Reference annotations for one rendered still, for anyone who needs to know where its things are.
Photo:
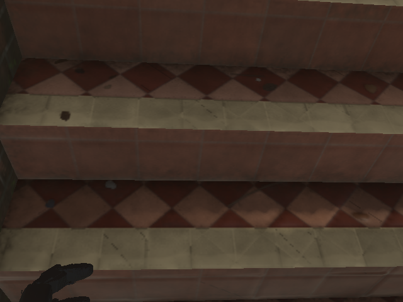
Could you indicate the robot left hand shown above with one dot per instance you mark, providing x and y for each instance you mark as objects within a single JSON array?
[{"x": 53, "y": 280}]

